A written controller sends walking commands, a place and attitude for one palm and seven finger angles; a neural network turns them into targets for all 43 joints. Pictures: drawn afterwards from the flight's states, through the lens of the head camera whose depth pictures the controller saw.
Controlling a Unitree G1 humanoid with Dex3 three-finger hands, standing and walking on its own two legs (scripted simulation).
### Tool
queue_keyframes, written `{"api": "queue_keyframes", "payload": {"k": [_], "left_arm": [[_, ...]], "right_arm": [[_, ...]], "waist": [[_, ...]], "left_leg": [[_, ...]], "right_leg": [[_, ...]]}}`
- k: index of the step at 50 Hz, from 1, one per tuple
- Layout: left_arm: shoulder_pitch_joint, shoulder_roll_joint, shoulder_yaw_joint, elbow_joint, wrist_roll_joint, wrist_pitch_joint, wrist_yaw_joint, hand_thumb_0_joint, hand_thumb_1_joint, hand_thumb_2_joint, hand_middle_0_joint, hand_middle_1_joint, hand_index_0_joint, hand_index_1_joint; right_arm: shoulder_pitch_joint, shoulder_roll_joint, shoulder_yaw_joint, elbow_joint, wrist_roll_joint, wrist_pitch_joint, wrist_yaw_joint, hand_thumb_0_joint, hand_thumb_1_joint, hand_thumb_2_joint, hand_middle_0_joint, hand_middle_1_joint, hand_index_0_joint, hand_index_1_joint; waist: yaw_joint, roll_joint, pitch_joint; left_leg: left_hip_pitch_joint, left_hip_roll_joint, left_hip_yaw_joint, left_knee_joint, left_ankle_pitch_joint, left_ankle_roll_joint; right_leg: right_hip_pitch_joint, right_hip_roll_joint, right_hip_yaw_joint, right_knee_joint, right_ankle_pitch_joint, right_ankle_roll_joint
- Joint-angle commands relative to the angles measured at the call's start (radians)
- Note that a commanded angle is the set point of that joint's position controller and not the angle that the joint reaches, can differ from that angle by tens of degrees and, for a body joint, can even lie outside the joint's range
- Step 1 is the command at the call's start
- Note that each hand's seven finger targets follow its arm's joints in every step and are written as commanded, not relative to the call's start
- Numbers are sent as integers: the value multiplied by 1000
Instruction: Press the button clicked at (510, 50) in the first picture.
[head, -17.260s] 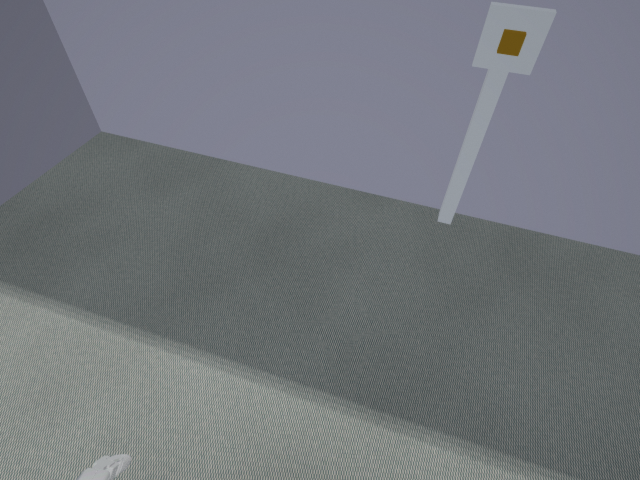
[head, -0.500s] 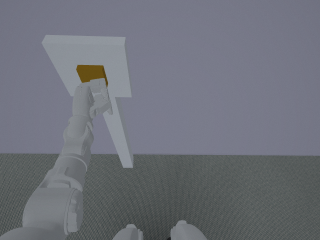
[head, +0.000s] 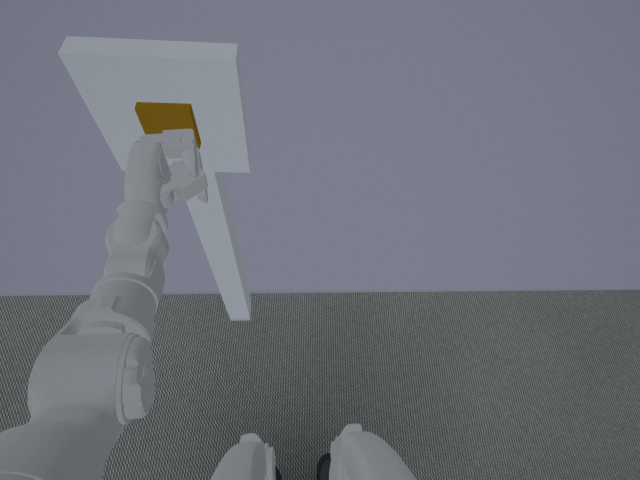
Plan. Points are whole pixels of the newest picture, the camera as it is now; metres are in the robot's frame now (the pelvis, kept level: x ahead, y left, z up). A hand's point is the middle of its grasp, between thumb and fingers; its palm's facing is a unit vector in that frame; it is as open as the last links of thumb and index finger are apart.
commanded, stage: pull the fist back off the button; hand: left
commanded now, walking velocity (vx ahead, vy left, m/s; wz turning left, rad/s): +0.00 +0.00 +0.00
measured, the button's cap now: (171, 121) +0.54 +0.15 +0.11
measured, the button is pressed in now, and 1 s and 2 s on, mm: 11 0 0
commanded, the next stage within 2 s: draw the hand back to the body in 1.06 s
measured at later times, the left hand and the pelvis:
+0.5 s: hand (191, 188) +0.46 +0.13 +0.08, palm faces -0.03 -1.00 -0.01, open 3.1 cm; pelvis +0.02 +0.01 +0.01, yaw -2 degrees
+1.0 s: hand (187, 247) +0.38 +0.13 +0.07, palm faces -0.05 -1.00 -0.02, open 3.1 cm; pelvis +0.04 +0.00 +0.02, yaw +0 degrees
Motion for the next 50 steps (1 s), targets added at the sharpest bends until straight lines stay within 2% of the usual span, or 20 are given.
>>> {"api": "queue_keyframes", "payload": {"k": [1,3,8,10,11,12,17,19,20,24,25,27,32,34,37,39,42,43,48,50], "left_arm": [[-591,249,73,-237,-29,-58,45,0,900,900,-1300,-1500,-1300,-1500],[-600,227,59,-242,-29,-63,45,0,900,900,-1300,-1500,-1300,-1500],[-498,202,65,-259,-28,-70,45,0,900,900,-1300,-1500,-1300,-1500],[-466,162,42,-285,-33,-71,44,0,900,900,-1300,-1500,-1300,-1500],[-440,182,62,-282,-30,-72,46,0,900,900,-1300,-1500,-1300,-1500],[-444,155,40,-309,-34,-78,46,0,900,900,-1300,-1500,-1300,-1500],[-293,130,45,-393,-39,-86,52,0,900,900,-1300,-1500,-1300,-1500],[-257,99,19,-423,-41,-82,52,0,900,900,-1300,-1500,-1300,-1500],[-210,104,28,-435,-40,-80,53,0,900,900,-1300,-1500,-1300,-1500],[-81,18,-47,-500,-37,-61,41,0,900,900,-1300,-1500,-1300,-1500],[-66,-2,-63,-506,-41,-50,35,0,900,900,-1300,-1500,-1300,-1500],[20,-6,-62,-567,-52,-34,27,0,900,900,-1300,-1500,-1300,-1500],[100,-81,-136,-750,-71,-12,25,0,900,900,-1300,-1500,-1300,-1500],[164,-88,-144,-825,-73,-13,35,0,900,900,-1300,-1500,-1300,-1500],[235,-66,-142,-863,-61,-4,50,0,900,900,-1300,-1500,-1300,-1500],[248,-81,-157,-884,-48,4,59,0,900,900,-1300,-1500,-1300,-1500],[331,-40,-127,-923,-47,23,64,0,900,900,-1300,-1500,-1300,-1500],[360,-61,-139,-929,-52,32,60,0,900,900,-1300,-1500,-1300,-1500],[416,-81,-169,-1026,-76,44,31,0,900,900,-1300,-1500,-1300,-1500],[400,-70,-163,-1017,-85,49,19,0,900,900,-1300,-1500,-1300,-1500]], "right_arm": [[105,-170,-59,-69,-1,-32,-8,0,-900,-900,200,300,200,300],[106,-169,-59,-71,-2,-33,-5,0,-900,-900,200,300,200,300],[103,-172,-67,-87,-5,-26,4,0,-900,-900,200,300,200,300],[96,-166,-68,-95,-5,-22,10,0,-900,-900,200,300,200,300],[97,-169,-70,-96,-5,-17,10,0,-900,-900,200,300,200,300],[93,-165,-69,-103,-7,-16,12,0,-900,-900,200,300,200,300],[76,-158,-78,-129,-4,-4,18,0,-900,-900,200,300,200,300],[64,-152,-78,-132,0,3,19,0,-900,-900,200,300,200,300],[61,-152,-81,-136,1,5,20,0,-900,-900,200,300,200,300],[42,-144,-85,-153,7,10,28,0,-900,-900,200,300,200,300],[38,-144,-86,-154,8,13,29,0,-900,-900,200,300,200,300],[32,-143,-90,-173,11,15,31,0,-900,-900,200,300,200,300],[-1,-128,-95,-196,21,13,31,0,-900,-900,200,300,200,300],[-19,-122,-95,-201,21,11,31,0,-900,-900,200,300,200,300],[-31,-122,-92,-202,19,12,28,0,-900,-900,200,300,200,300],[-54,-113,-90,-206,20,13,24,0,-900,-900,200,300,200,300],[-74,-112,-84,-223,20,14,17,0,-900,-900,200,300,200,300],[-89,-104,-80,-233,21,14,15,0,-900,-900,200,300,200,300],[-122,-94,-72,-246,26,1,1,0,-900,-900,200,300,200,300],[-125,-96,-69,-236,27,-5,-4,0,-900,-900,200,300,200,300]], "waist": [[-44,40,-383],[-47,51,-385],[-11,49,-417],[-5,52,-408],[8,39,-393],[3,47,-400],[49,26,-423],[46,11,-397],[60,3,-391],[69,22,-358],[59,2,-334],[82,6,-361],[86,16,-372],[101,45,-382],[100,-15,-337],[99,-6,-317],[118,-32,-323],[126,-24,-323],[123,-3,-334],[112,-14,-298]], "left_leg": [[188,10,-101,-157,-3,-21],[207,12,-106,-161,5,-23],[260,18,-116,-175,47,-31],[281,20,-113,-179,59,-33],[274,21,-115,-186,51,-36],[285,19,-115,-186,69,-33],[327,20,-100,-196,150,-37],[332,23,-97,-200,165,-39],[335,24,-93,-201,176,-40],[377,30,-95,-207,246,-48],[374,31,-95,-208,241,-47],[387,26,-85,-206,292,-46],[471,39,-98,-204,411,-58],[506,43,-102,-203,460,-69],[457,39,-96,-200,430,-61],[438,34,-92,-203,384,-58],[396,24,-79,-208,341,-48],[387,20,-73,-211,334,-45],[391,15,-69,-208,325,-39],[375,17,-74,-208,294,-40]], "right_leg": [[179,-11,142,-169,-6,45],[164,-11,134,-164,2,45],[164,-8,114,-146,33,38],[161,-5,110,-149,42,38],[165,-6,106,-148,36,36],[169,-4,105,-145,49,35],[229,-1,100,-145,118,30],[227,-2,97,-148,134,34],[236,-1,98,-150,146,32],[222,0,87,-147,193,30],[217,0,85,-155,192,32],[258,-1,87,-152,236,29],[253,-4,77,-148,287,32],[252,-5,76,-145,302,33],[275,-7,81,-145,309,35],[273,-13,83,-145,296,36],[340,-16,96,-153,304,34],[356,-20,100,-156,312,34],[389,-26,108,-163,332,35],[370,-25,107,-170,307,37]]}}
